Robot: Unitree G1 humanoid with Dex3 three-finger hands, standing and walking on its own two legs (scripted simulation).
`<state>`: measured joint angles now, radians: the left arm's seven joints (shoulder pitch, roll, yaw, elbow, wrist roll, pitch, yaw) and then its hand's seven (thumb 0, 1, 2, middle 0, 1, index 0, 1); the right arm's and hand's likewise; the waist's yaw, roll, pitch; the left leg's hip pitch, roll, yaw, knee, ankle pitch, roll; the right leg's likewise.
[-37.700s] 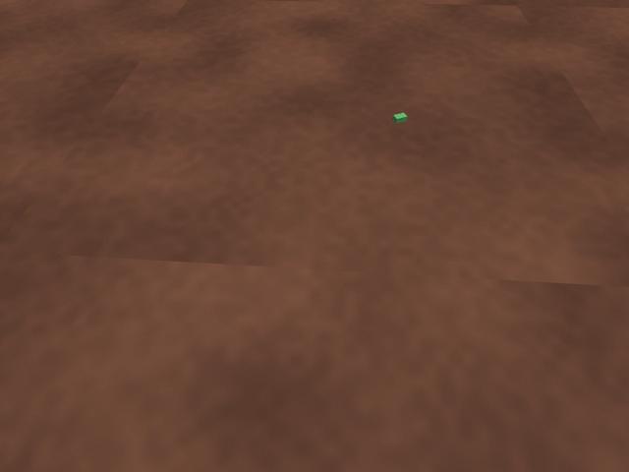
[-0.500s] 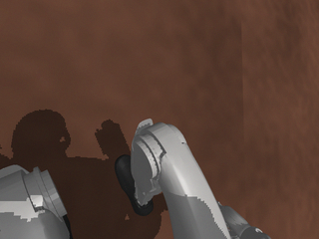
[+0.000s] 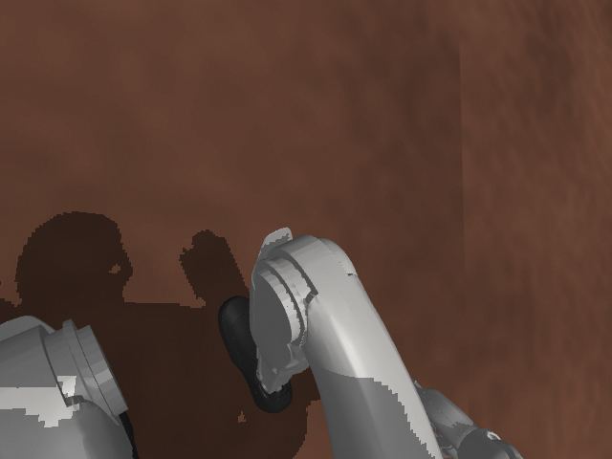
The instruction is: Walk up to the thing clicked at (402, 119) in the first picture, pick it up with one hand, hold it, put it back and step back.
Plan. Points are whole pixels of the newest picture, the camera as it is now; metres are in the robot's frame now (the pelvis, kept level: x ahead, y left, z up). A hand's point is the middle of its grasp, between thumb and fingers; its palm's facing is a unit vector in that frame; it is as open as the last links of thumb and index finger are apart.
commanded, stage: open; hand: left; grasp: from above
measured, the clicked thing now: out of the picture +0.47 +0.35 -0.29
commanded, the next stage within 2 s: withdraw in 0.44 s
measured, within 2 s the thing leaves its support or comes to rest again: neither
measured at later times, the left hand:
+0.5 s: hand out of the picture +0.45 +0.34 -0.25, palm faces -0.47 -0.12 -0.88, open 11.0 cm
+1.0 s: hand out of the picture +0.49 +0.39 -0.12, palm faces -0.30 -0.08 -0.95, open 12.0 cm
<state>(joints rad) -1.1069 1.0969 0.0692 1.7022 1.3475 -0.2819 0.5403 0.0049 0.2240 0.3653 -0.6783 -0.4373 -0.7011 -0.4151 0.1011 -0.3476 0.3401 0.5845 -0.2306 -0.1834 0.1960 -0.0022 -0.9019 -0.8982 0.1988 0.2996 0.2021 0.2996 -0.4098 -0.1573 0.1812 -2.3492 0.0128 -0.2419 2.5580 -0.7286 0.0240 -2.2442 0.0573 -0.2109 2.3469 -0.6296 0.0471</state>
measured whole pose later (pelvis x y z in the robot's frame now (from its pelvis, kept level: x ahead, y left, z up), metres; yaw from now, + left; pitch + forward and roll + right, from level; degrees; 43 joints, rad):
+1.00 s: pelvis +0.01 +0.00 +0.02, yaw +3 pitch +34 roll -13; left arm -1.06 0.92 0.06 1.39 1.17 -0.05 0.36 0.00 -0.16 0.71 -0.39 -0.67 -0.39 -0.67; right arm 0.17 -0.32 0.18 0.63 -0.15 -0.11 0.24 0.00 -0.90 -0.90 0.20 0.30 0.20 0.30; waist -0.30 0.00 -0.02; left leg -2.35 0.01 -0.17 2.46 -0.73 0.02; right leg -2.26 0.04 -0.16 2.30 -0.66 0.03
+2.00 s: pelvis +0.00 +0.00 +0.10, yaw +9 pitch +37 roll -8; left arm -0.61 0.63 0.11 0.77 0.76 -0.03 0.06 0.00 0.63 0.85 -0.23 -0.36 -0.22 -0.36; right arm 0.22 -0.29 0.03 0.63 -0.04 0.04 0.11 0.00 -0.90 -0.90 0.20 0.30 0.20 0.30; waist -0.15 0.05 -0.14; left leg -2.15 -0.01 -0.09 2.19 -0.69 0.02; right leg -2.09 0.01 -0.09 2.10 -0.66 0.02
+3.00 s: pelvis +0.08 +0.01 +0.41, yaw +16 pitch +11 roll -3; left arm 0.52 0.22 0.03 -0.13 -0.07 0.45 0.05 0.01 0.91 0.90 -0.21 -0.30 -0.20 -0.30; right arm 0.32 -0.22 0.04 0.51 0.03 -0.20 -0.19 0.01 -0.90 -0.90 0.20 0.30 0.20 0.30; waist -0.06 0.06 -0.20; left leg -0.73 0.01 -0.06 1.02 -0.50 0.01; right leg -0.68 0.02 -0.05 0.94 -0.46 0.00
